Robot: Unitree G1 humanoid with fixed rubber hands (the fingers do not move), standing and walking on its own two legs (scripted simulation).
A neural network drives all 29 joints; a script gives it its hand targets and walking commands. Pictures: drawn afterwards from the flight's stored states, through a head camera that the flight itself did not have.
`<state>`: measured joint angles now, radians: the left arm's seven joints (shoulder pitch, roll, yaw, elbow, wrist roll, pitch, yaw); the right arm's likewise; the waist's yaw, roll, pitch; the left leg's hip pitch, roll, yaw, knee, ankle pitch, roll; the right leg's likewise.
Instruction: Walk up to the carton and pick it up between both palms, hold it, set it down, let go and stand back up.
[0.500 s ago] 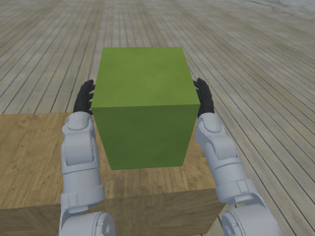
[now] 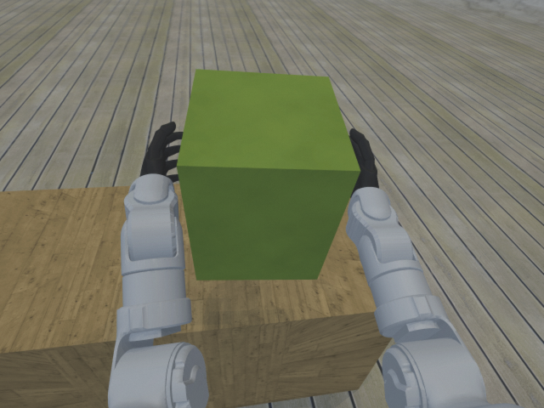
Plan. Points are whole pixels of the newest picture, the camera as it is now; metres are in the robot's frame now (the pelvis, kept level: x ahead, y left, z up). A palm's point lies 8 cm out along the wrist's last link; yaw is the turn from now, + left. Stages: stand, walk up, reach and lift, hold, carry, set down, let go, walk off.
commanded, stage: hold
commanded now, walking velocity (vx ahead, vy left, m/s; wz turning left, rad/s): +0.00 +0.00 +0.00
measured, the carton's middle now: (260, 181) +0.40 +0.00 +0.16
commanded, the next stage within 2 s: none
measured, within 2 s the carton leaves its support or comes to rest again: neither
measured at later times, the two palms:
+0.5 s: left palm (162, 186) +0.37 +0.14 +0.18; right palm (359, 186) +0.37 -0.15 +0.18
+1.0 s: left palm (147, 180) +0.36 +0.16 +0.20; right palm (352, 172) +0.37 -0.13 +0.20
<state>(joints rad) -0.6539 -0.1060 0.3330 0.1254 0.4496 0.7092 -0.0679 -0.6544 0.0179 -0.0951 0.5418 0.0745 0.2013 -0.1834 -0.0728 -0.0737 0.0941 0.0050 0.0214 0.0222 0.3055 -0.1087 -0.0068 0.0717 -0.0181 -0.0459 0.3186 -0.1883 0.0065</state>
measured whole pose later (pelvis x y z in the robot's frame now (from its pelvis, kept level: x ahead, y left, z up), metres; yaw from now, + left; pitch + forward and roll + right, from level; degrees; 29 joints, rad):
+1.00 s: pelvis +0.02 -0.01 +0.00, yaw +2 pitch -11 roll +0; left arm -0.55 -0.08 0.30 -0.02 0.41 0.74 -0.09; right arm -0.59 0.03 -0.01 0.42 0.13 0.23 -0.23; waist -0.09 -0.11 0.07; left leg 0.02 0.03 -0.02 0.31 -0.14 -0.03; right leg 0.12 -0.01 -0.09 0.29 -0.21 -0.01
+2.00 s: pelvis +0.00 +0.00 +0.00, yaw +0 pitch -11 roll +0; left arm -0.67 -0.09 0.33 0.13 0.44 0.70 -0.07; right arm -0.67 0.01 -0.09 0.54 0.09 0.18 -0.20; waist -0.07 -0.08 0.11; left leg 0.00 0.03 0.02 0.31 -0.12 -0.01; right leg 0.07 -0.01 -0.05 0.32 -0.19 0.00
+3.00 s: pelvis +0.00 -0.01 +0.00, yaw +2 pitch -13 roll +0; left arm -0.61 -0.09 0.34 0.09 0.43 0.71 -0.10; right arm -0.62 0.05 -0.07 0.49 0.09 0.22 -0.22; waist -0.08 -0.09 0.08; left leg 0.02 0.03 -0.01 0.31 -0.11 -0.02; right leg 0.10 0.00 -0.08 0.31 -0.19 -0.01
